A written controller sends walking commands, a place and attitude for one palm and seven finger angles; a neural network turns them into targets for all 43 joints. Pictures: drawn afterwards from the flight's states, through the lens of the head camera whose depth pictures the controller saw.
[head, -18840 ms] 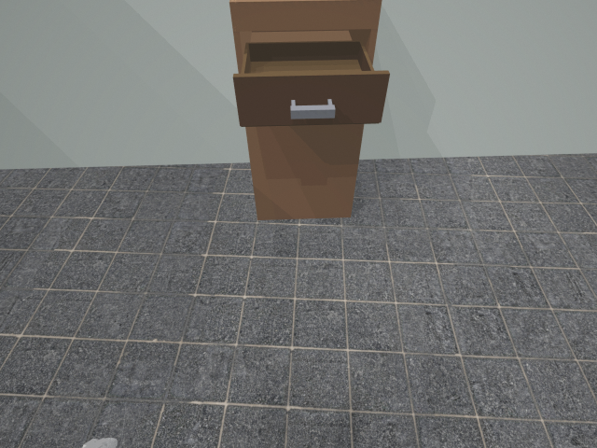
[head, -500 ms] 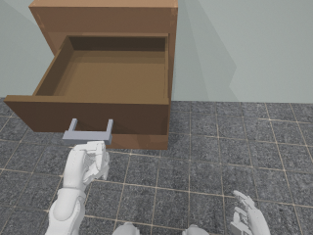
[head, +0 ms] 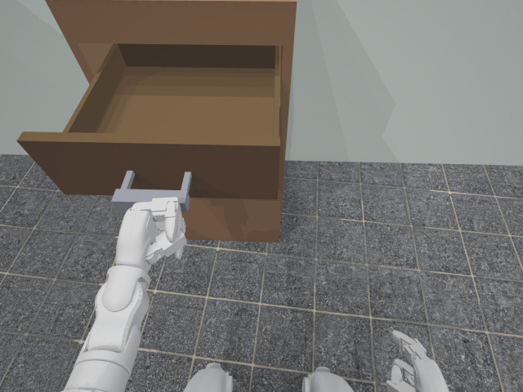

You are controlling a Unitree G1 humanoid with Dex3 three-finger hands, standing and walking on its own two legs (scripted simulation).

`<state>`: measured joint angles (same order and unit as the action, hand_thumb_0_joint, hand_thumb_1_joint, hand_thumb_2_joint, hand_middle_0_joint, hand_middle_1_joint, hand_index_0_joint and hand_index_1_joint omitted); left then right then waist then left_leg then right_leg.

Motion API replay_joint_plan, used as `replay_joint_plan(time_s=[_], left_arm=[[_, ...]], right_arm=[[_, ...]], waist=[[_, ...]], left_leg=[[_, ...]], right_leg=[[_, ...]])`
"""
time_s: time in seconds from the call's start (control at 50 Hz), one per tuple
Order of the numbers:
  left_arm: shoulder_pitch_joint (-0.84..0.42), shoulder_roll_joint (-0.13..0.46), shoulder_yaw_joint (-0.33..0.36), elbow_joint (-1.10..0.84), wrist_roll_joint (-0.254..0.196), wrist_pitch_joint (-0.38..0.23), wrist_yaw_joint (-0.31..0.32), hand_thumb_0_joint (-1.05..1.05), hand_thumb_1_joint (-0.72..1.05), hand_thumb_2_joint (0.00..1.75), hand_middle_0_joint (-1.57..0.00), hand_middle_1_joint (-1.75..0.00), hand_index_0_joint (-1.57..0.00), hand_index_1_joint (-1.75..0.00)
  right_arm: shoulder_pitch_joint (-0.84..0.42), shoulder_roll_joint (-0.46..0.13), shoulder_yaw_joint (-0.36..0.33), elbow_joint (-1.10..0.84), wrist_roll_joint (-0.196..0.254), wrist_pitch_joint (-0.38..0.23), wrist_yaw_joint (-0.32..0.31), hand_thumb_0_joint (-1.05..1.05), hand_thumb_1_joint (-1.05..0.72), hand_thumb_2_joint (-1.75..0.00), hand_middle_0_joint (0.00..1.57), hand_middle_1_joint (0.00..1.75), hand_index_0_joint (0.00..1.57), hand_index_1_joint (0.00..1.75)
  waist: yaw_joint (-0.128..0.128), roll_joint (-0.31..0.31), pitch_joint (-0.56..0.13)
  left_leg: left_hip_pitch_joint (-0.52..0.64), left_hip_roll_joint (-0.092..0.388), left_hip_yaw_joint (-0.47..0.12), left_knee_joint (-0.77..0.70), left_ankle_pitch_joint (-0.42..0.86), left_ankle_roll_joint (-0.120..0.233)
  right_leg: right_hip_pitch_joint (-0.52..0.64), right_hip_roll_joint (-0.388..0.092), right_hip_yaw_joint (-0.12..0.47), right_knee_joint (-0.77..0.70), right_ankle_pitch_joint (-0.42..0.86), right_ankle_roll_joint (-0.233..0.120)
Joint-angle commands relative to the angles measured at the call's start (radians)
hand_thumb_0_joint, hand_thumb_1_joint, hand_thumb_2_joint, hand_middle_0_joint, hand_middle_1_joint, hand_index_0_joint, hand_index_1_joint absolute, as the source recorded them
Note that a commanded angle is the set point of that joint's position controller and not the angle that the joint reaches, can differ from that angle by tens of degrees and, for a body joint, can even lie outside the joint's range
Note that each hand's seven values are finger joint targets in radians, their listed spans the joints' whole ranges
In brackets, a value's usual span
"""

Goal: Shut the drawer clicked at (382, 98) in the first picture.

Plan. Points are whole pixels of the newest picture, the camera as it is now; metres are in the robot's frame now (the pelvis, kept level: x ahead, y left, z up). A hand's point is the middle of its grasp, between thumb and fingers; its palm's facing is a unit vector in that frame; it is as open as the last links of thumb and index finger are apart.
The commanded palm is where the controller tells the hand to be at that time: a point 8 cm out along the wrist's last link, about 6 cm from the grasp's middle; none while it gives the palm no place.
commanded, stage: push the drawer shut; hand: left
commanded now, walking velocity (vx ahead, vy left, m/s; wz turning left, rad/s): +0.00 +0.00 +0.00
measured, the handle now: (155, 188) +0.41 +0.19 +0.06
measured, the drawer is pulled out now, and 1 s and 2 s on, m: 0.27 0.13 0.02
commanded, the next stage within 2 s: none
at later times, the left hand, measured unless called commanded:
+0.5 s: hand (184, 191) +0.41 +0.14 +0.05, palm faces -0.05 -1.00 -0.05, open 2.9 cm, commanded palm +0.40 +0.20 +0.06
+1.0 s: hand (190, 164) +0.47 +0.14 +0.05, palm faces -0.03 -1.00 -0.04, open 2.8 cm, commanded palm +0.46 +0.19 +0.06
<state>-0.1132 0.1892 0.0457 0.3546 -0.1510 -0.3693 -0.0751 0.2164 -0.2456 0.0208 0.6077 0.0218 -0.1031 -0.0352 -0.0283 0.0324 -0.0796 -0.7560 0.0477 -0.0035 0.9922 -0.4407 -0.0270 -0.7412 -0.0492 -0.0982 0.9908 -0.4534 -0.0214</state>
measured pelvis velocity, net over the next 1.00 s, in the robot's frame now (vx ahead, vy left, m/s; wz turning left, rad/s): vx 0.00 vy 0.02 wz -0.04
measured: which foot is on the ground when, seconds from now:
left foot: down 0.00-1.00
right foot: down 0.00-1.00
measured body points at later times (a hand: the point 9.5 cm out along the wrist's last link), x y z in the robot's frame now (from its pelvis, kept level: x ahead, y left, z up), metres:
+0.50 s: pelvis +0.00 +0.01 +0.00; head +0.08 +0.01 +0.44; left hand +0.41 +0.19 +0.06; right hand +0.08 -0.24 -0.12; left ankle +0.03 +0.14 -0.68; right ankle +0.02 -0.11 -0.68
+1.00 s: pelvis +0.00 +0.02 -0.01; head +0.10 +0.02 +0.43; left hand +0.47 +0.19 +0.06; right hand +0.04 -0.24 -0.13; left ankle +0.03 +0.14 -0.68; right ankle +0.02 -0.11 -0.68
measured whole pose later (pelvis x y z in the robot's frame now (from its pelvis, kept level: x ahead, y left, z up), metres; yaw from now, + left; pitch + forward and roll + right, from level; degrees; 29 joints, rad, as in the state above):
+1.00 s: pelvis +0.00 +0.02 -0.01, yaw -2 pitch +18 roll -1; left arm -0.74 0.30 0.26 1.02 -0.07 -0.46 -0.08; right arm 0.31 -0.25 0.02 0.65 -0.01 0.00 0.00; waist -0.13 0.02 -0.10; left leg -0.91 0.06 0.02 1.04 -0.44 0.00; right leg -0.89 -0.04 -0.07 1.01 -0.42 0.00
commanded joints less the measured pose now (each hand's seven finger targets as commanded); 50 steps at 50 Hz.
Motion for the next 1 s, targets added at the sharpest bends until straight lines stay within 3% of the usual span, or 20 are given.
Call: replay_joint_plan(time_s=[0.0, 0.04, 0.06, 0.08, 0.12, 0.2, 0.22, 0.34, 0.38, 0.44, 0.5, 0.54, 0.58, 0.62, 0.68, 0.72, 0.8, 0.9, 0.94, 0.98], left_arm=[[-0.457, 0.125, 0.084, -0.158, -0.017, -0.066, 0.022, 0.0, 0.9, 0.9, -1.4, -1.6, -1.4, -1.6], [-0.487, 0.143, 0.098, -0.111, -0.014, -0.067, 0.023, 0.0, 0.9, 0.9, -1.4, -1.6, -1.4, -1.6], [-0.521, 0.115, 0.078, -0.094, -0.015, -0.072, 0.022, 0.0, 0.9, 0.9, -1.4, -1.6, -1.4, -1.6], [-0.526, 0.139, 0.105, -0.074, -0.015, -0.073, 0.024, 0.0, 0.9, 0.9, -1.4, -1.6, -1.4, -1.6], [-0.575, 0.133, 0.098, -0.055, -0.012, -0.081, 0.025, 0.0, 0.9, 0.9, -1.4, -1.6, -1.4, -1.6], [-0.623, 0.152, 0.12, 0.031, -0.005, -0.09, 0.025, 0.0, 0.9, 0.9, -1.4, -1.6, -1.4, -1.6], [-0.653, 0.14, 0.11, 0.025, -0.005, -0.095, 0.024, 0.0, 0.9, 0.9, -1.4, -1.6, -1.4, -1.6], [-0.711, 0.217, 0.187, 0.125, -0.002, -0.102, 0.02, 0.0, 0.9, 0.9, -1.4, -1.6, -1.4, -1.6], [-0.744, 0.201, 0.177, 0.149, 0.0, -0.108, 0.014, 0.0, 0.9, 0.9, -1.4, -1.6, -1.4, -1.6], [-0.789, 0.203, 0.178, 0.199, 0.004, -0.112, 0.015, 0.0, 0.9, 0.9, -1.4, -1.6, -1.4, -1.6], [-0.838, 0.199, 0.184, 0.228, 0.007, -0.118, 0.015, 0.0, 0.9, 0.9, -1.4, -1.6, -1.4, -1.6], [-0.864, 0.243, 0.218, 0.256, 0.012, -0.118, 0.017, 0.0, 0.9, 0.9, -1.4, -1.6, -1.4, -1.6], [-0.904, 0.216, 0.195, 0.255, 0.017, -0.124, 0.014, 0.0, 0.9, 0.9, -1.4, -1.6, -1.4, -1.6], [-0.901, 0.244, 0.222, 0.28, 0.02, -0.125, 0.016, 0.0, 0.9, 0.9, -1.4, -1.6, -1.4, -1.6], [-0.93, 0.203, 0.191, 0.29, 0.023, -0.128, 0.015, 0.0, 0.9, 0.9, -1.4, -1.6, -1.4, -1.6], [-0.974, 0.243, 0.219, 0.325, 0.029, -0.129, 0.024, 0.0, 0.9, 0.9, -1.4, -1.6, -1.4, -1.6], [-1.036, 0.256, 0.226, 0.377, 0.045, -0.138, 0.029, 0.0, 0.9, 0.9, -1.4, -1.6, -1.4, -1.6], [-1.123, 0.314, 0.258, 0.451, 0.06, -0.144, 0.025, 0.0, 0.9, 0.9, -1.4, -1.6, -1.4, -1.6], [-1.139, 0.364, 0.293, 0.469, 0.066, -0.149, 0.022, 0.0, 0.9, 0.9, -1.4, -1.6, -1.4, -1.6], [-1.165, 0.322, 0.26, 0.472, 0.068, -0.153, 0.014, 0.0, 0.9, 0.9, -1.4, -1.6, -1.4, -1.6]], right_arm=[[-0.01, -0.127, -0.045, -0.117, 0.007, -0.044, -0.01, 0.0, -0.9, -0.9, 0.2, 0.3, 0.2, 0.3], [0.001, -0.132, -0.046, -0.109, 0.008, -0.039, -0.012, 0.0, -0.9, -0.9, 0.2, 0.3, 0.2, 0.3], [0.003, -0.129, -0.044, -0.104, 0.008, -0.039, -0.01, 0.0, -0.9, -0.9, 0.2, 0.3, 0.2, 0.3], [0.008, -0.133, -0.047, -0.105, 0.006, -0.037, -0.009, 0.0, -0.9, -0.9, 0.2, 0.3, 0.2, 0.3], [0.016, -0.132, -0.048, -0.101, 0.005, -0.034, -0.008, 0.0, -0.9, -0.9, 0.2, 0.3, 0.2, 0.3], [0.038, -0.139, -0.05, -0.091, 0.003, -0.022, -0.003, 0.0, -0.9, -0.9, 0.2, 0.3, 0.2, 0.3], [0.041, -0.138, -0.05, -0.09, 0.001, -0.02, 0.0, 0.0, -0.9, -0.9, 0.2, 0.3, 0.2, 0.3], [0.076, -0.146, -0.054, -0.082, -0.004, 0.002, 0.004, 0.0, -0.9, -0.9, 0.2, 0.3, 0.2, 0.3], [0.081, -0.144, -0.055, -0.077, -0.005, 0.008, 0.006, 0.0, -0.9, -0.9, 0.2, 0.3, 0.2, 0.3], [0.101, -0.148, -0.056, -0.068, -0.007, 0.016, 0.008, 0.0, -0.9, -0.9, 0.2, 0.3, 0.2, 0.3], [0.115, -0.15, -0.06, -0.063, -0.011, 0.023, 0.014, 0.0, -0.9, -0.9, 0.2, 0.3, 0.2, 0.3], [0.129, -0.156, -0.061, -0.059, -0.014, 0.028, 0.012, 0.0, -0.9, -0.9, 0.2, 0.3, 0.2, 0.3], [0.135, -0.15, -0.061, -0.056, -0.016, 0.033, 0.015, 0.0, -0.9, -0.9, 0.2, 0.3, 0.2, 0.3], [0.147, -0.154, -0.065, -0.052, -0.018, 0.037, 0.017, 0.0, -0.9, -0.9, 0.2, 0.3, 0.2, 0.3], [0.159, -0.151, -0.065, -0.051, -0.019, 0.044, 0.025, 0.0, -0.9, -0.9, 0.2, 0.3, 0.2, 0.3], [0.166, -0.158, -0.066, -0.043, -0.022, 0.05, 0.027, 0.0, -0.9, -0.9, 0.2, 0.3, 0.2, 0.3], [0.179, -0.158, -0.064, -0.039, -0.026, 0.06, 0.026, 0.0, -0.9, -0.9, 0.2, 0.3, 0.2, 0.3], [0.196, -0.163, -0.058, -0.03, -0.03, 0.072, 0.023, 0.0, -0.9, -0.9, 0.2, 0.3, 0.2, 0.3], [0.209, -0.169, -0.058, -0.031, -0.033, 0.076, 0.02, 0.0, -0.9, -0.9, 0.2, 0.3, 0.2, 0.3], [0.214, -0.164, -0.058, -0.03, -0.035, 0.078, 0.025, 0.0, -0.9, -0.9, 0.2, 0.3, 0.2, 0.3]], waist=[[-0.052, -0.022, -0.281], [-0.06, -0.052, -0.278], [-0.064, -0.048, -0.275], [-0.053, -0.034, -0.288], [-0.06, -0.013, -0.3], [-0.065, -0.046, -0.305], [-0.063, -0.014, -0.321], [-0.062, -0.041, -0.341], [-0.065, -0.005, -0.342], [-0.08, -0.033, -0.331], [-0.083, -0.007, -0.363], [-0.085, -0.03, -0.378], [-0.091, 0.008, -0.406], [-0.087, -0.007, -0.417], [-0.094, 0.025, -0.419], [-0.105, -0.007, -0.396], [-0.117, -0.011, -0.405], [-0.135, -0.001, -0.398], [-0.13, 0.005, -0.425], [-0.136, 0.044, -0.455]], left_leg=[[0.126, -0.052, 0.006, -0.146, 0.065, 0.043], [0.116, -0.049, 0.003, -0.149, 0.055, 0.045], [0.123, -0.05, 0.001, -0.153, 0.057, 0.044], [0.117, -0.05, 0.003, -0.154, 0.053, 0.042], [0.132, -0.052, 0.005, -0.153, 0.065, 0.042], [0.118, -0.051, 0.003, -0.156, 0.071, 0.043], [0.127, -0.052, 0.003, -0.158, 0.075, 0.041], [0.108, -0.05, 0.003, -0.155, 0.109, 0.043], [0.119, -0.049, 0.004, -0.153, 0.112, 0.04], [0.115, -0.044, -0.002, -0.151, 0.125, 0.042], [0.13, -0.045, 0.0, -0.143, 0.134, 0.041], [0.118, -0.044, -0.002, -0.135, 0.148, 0.044], [0.14, -0.044, -0.004, -0.132, 0.167, 0.04], [0.145, -0.04, -0.006, -0.126, 0.191, 0.039], [0.174, -0.036, -0.013, -0.123, 0.226, 0.035], [0.139, -0.036, -0.013, -0.12, 0.178, 0.039], [0.121, -0.04, -0.007, -0.112, 0.156, 0.044], [0.08, -0.042, -0.006, -0.098, 0.134, 0.049], [0.074, -0.042, -0.008, -0.09, 0.145, 0.051], [0.112, -0.041, -0.013, -0.086, 0.175, 0.047]], right_leg=[[0.148, 0.029, 0.096, -0.204, 0.084, 0.015], [0.145, 0.032, 0.093, -0.207, 0.071, 0.017], [0.136, 0.032, 0.09, -0.205, 0.08, 0.017], [0.143, 0.031, 0.092, -0.203, 0.075, 0.016], [0.138, 0.033, 0.09, -0.201, 0.094, 0.014], [0.138, 0.037, 0.085, -0.194, 0.106, 0.014], [0.136, 0.036, 0.082, -0.19, 0.112, 0.013], [0.155, 0.044, 0.079, -0.178, 0.153, 0.012], [0.133, 0.045, 0.078, -0.172, 0.159, 0.009], [0.109, 0.052, 0.066, -0.163, 0.171, 0.009], [0.093, 0.052, 0.066, -0.156, 0.177, 0.009], [0.099, 0.055, 0.065, -0.147, 0.193, 0.009], [0.087, 0.054, 0.063, -0.139, 0.209, 0.008], [0.086, 0.056, 0.061, -0.133, 0.226, 0.006], [0.046, 0.06, 0.05, -0.121, 0.238, 0.003], [0.04, 0.062, 0.055, -0.131, 0.201, 0.007], [0.04, 0.062, 0.062, -0.134, 0.188, 0.01], [0.028, 0.063, 0.07, -0.132, 0.177, 0.012], [0.036, 0.064, 0.073, -0.121, 0.185, 0.01], [0.013, 0.065, 0.067, -0.114, 0.202, 0.008]])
